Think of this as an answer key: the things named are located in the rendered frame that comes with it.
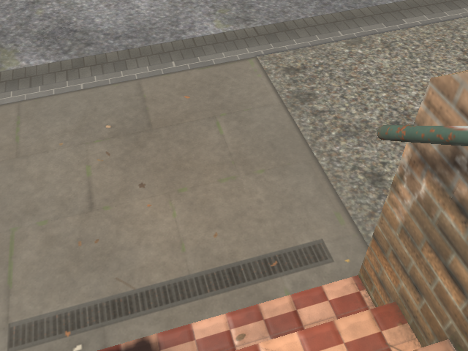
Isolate stairs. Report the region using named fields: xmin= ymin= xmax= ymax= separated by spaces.
xmin=97 ymin=275 xmax=456 ymax=351

